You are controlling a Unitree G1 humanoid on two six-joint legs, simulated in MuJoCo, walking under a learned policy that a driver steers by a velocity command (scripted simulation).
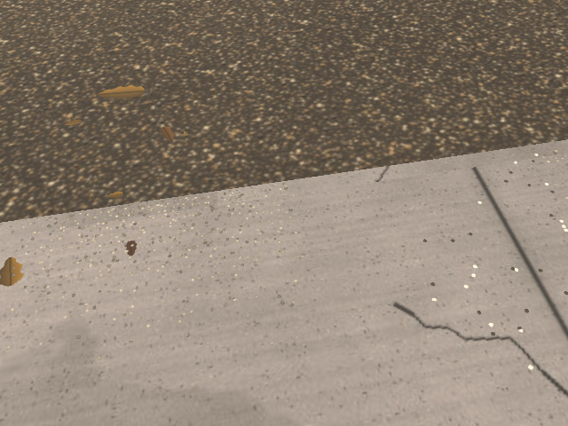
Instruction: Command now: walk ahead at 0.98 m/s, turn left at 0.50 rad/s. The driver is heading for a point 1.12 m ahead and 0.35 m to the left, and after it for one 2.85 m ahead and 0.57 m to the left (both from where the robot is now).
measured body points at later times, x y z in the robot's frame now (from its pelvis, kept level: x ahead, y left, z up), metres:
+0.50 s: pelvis +0.43 -0.01 +0.00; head +0.43 +0.00 +0.45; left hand +0.32 +0.28 -0.11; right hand +0.72 -0.18 -0.06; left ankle +0.43 +0.12 -0.62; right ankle +0.43 -0.17 -0.73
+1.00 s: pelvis +0.78 +0.25 +0.00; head +0.78 +0.25 +0.45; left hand +0.74 +0.55 -0.09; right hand +0.98 +0.08 -0.12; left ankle +0.70 +0.24 -0.73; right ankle +1.04 +0.20 -0.63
